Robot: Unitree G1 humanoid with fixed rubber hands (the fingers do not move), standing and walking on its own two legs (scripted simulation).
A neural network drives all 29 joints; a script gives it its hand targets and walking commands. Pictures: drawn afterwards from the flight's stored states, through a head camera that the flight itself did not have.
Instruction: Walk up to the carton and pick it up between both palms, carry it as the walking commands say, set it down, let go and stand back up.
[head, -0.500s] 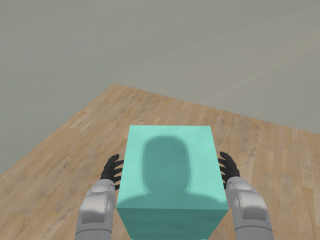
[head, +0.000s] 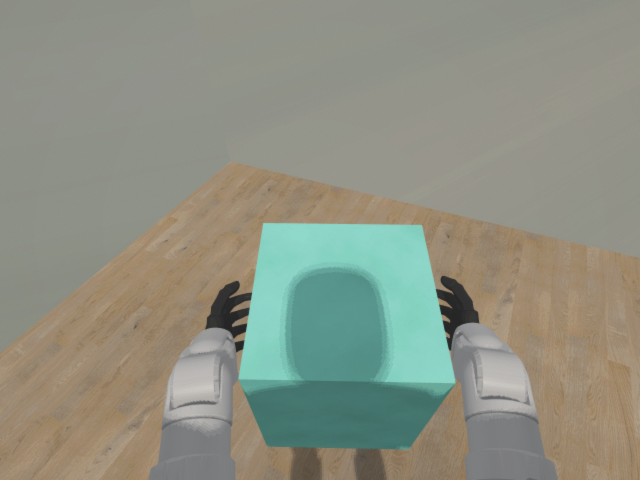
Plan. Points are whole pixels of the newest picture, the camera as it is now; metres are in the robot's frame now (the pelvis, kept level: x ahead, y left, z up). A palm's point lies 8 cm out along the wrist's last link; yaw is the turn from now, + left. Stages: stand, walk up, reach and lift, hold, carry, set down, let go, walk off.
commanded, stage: carry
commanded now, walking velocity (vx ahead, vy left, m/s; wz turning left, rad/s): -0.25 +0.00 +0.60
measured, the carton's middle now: (339, 342) +0.33 +0.00 -0.02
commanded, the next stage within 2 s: none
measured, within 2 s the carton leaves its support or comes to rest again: neither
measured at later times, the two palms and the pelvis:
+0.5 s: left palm (223, 376) +0.23 +0.13 +0.08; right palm (487, 343) +0.27 -0.17 +0.07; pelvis -0.04 -0.05 -0.02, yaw +6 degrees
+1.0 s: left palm out of the picture -0.05 +0.17 +0.04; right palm out of the picture +0.11 -0.09 +0.06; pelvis -0.20 -0.09 -0.01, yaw +26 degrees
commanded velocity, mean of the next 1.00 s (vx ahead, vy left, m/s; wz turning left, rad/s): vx -0.25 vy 0.00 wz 0.60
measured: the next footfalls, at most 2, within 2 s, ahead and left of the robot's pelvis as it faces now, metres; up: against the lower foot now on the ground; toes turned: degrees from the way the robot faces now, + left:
right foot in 0.44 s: +0.00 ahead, -0.15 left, +0.00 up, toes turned +7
left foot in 0.80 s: -0.12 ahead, +0.05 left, +0.00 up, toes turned +24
